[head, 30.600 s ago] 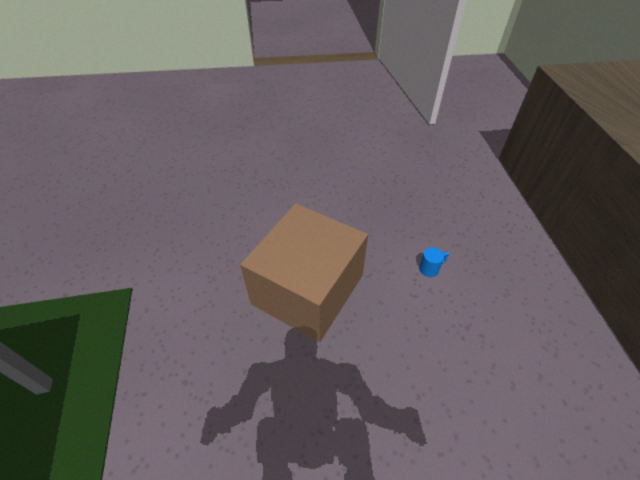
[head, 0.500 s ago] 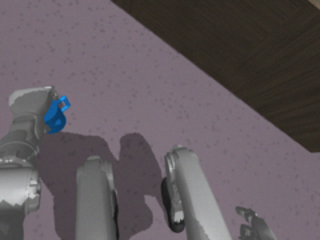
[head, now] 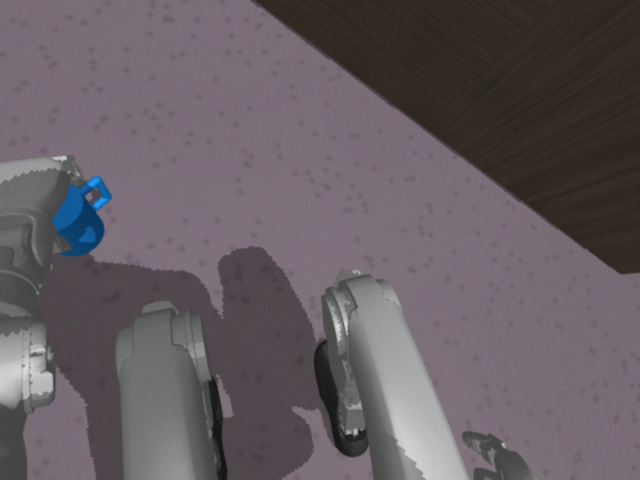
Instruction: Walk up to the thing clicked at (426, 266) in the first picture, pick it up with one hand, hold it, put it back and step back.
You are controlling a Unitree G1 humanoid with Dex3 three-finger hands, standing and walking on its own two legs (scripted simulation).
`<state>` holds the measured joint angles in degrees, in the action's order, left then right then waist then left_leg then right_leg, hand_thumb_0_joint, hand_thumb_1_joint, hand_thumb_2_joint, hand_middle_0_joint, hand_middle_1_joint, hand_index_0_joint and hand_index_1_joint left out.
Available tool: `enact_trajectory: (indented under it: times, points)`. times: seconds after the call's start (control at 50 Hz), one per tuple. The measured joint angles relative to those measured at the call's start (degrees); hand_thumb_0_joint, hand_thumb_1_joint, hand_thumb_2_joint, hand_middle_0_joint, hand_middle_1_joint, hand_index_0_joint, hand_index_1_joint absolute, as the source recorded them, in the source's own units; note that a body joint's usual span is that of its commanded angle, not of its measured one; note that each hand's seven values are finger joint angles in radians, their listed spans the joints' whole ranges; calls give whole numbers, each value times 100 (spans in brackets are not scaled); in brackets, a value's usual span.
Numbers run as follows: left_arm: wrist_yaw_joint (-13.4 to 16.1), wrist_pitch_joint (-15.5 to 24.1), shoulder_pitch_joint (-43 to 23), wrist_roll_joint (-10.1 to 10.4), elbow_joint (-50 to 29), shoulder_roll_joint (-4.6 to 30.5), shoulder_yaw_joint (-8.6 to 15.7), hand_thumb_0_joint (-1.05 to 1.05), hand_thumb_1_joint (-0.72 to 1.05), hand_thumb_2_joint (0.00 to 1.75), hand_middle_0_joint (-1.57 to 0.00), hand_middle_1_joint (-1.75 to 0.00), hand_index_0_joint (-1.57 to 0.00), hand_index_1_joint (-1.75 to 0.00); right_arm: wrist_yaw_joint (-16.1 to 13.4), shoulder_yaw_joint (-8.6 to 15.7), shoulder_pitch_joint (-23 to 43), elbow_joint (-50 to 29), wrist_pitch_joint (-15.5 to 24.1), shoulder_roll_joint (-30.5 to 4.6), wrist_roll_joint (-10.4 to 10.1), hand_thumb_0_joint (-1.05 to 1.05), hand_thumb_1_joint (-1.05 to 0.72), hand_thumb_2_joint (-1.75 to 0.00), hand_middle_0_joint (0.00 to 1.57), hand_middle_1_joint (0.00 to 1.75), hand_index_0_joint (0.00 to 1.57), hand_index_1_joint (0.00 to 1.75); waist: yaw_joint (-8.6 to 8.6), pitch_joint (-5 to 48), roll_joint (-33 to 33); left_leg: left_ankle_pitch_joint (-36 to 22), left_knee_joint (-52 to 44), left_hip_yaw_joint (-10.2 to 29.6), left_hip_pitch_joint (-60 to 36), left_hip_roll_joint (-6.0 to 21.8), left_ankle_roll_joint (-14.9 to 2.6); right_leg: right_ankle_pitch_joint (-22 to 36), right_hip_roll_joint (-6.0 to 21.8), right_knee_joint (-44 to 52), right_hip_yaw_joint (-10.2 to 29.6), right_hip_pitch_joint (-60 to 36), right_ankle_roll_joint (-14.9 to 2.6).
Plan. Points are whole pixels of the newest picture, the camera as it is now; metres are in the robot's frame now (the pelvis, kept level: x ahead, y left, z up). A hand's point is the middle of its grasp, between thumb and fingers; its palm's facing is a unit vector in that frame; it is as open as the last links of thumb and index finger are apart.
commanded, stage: crouch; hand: left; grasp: from above
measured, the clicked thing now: (74, 211) +0.47 +0.27 -0.23
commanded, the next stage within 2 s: lower in 0.04 s
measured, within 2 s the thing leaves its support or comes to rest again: neither
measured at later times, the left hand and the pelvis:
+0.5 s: hand (62, 221) +0.45 +0.29 -0.23, palm faces -0.47 -0.07 -0.88, open 10.1 cm; pelvis +0.00 +0.00 -0.04, yaw -2 degrees
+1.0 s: hand (74, 222) +0.46 +0.28 -0.27, palm faces -0.48 -0.09 -0.87, open 10.1 cm; pelvis +0.00 +0.00 -0.06, yaw -4 degrees
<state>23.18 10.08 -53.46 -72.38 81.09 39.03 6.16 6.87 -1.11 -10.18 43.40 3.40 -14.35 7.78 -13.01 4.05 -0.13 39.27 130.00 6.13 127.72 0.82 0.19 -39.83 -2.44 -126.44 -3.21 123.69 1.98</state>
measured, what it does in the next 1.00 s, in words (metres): lowers itself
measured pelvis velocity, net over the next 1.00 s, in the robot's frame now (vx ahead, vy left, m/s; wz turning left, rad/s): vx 0.00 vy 0.00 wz -0.07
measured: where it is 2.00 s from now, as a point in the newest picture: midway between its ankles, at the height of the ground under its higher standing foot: (278, 433)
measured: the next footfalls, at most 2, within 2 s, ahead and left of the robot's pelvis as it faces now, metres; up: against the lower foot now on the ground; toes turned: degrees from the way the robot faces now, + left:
none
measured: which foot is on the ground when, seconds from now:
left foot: down 0.00-1.00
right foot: down 0.00-1.00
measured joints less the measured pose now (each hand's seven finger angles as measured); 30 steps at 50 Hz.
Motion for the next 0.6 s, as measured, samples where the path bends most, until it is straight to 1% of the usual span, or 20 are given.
enact_trajectory:
  times: [0.08,0.22,0.26,0.34,0.48,0.6]
  points:
    - [-6,-10,-92,-24,122,78,5,1,-4,58,-68,-73,-66,-70,15,-64,2,-16,14,-30,6,0,-92,-90,20,30,20,30,-46,-25,-3,-14,106,20,100,-13,17,7,5,-109,-16,96,-13]
    - [-19,10,-197,17,284,207,3,0,-6,60,-68,-73,-66,-70,20,-171,50,-21,17,-88,22,0,-92,-90,20,30,20,30,-60,-95,15,3,267,83,201,0,40,17,-22,-248,-67,206,-20]
    - [-23,29,-255,15,381,261,-37,0,-6,60,-68,-73,-66,-70,23,-211,81,-17,21,-109,34,0,-92,-90,20,30,20,30,-70,-130,31,10,322,104,230,3,44,19,-31,-291,-85,232,-20]
    - [-22,109,-320,-11,517,382,-24,0,-6,60,-68,-73,-66,-70,34,-287,138,-33,41,-144,64,0,-92,-90,20,30,20,30,-105,-221,74,22,463,158,312,1,49,22,-44,-397,-129,297,-15]
    - [139,231,-235,-108,485,502,63,0,-5,59,-68,-73,-66,-70,61,-349,198,-47,56,-154,133,0,-91,-90,20,30,20,30,-164,-355,175,45,752,226,502,-21,54,1,-50,-640,-180,448,1]
    - [310,180,-142,-155,416,519,157,0,-5,58,-68,-73,-66,-70,90,-366,260,-48,62,-113,186,0,-91,-90,20,30,20,30,-202,-426,232,65,951,250,637,-31,49,-18,-58,-818,-195,565,16]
